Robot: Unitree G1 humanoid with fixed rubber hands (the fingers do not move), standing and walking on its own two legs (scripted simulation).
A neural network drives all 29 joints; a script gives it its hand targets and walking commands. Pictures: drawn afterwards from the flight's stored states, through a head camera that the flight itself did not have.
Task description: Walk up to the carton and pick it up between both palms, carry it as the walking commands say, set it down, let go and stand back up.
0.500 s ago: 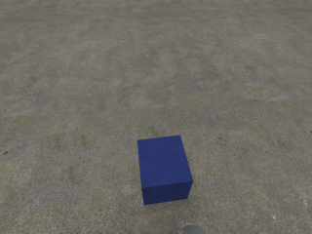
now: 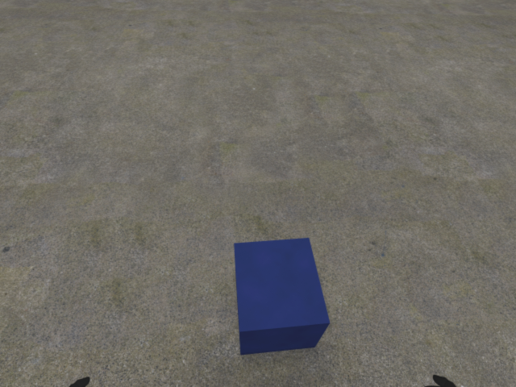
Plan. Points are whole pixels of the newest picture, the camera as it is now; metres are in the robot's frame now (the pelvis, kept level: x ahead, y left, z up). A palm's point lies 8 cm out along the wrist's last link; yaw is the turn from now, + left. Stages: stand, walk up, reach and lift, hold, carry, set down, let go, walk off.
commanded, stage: walk up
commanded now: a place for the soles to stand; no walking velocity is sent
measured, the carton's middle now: (275, 296) +0.51 -0.07 -0.61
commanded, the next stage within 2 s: none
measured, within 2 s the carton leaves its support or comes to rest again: neither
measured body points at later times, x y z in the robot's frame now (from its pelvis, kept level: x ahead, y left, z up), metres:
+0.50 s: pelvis +0.00 -0.01 +0.03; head +0.01 -0.01 +0.48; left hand +0.08 +0.30 -0.10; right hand +0.10 -0.31 -0.11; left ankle +0.00 +0.12 -0.71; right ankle +0.03 -0.13 -0.71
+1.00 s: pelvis -0.01 -0.11 -0.01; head +0.01 -0.09 +0.44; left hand +0.12 +0.20 -0.13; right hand +0.01 -0.45 -0.11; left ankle +0.01 -0.01 -0.72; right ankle +0.04 -0.23 -0.71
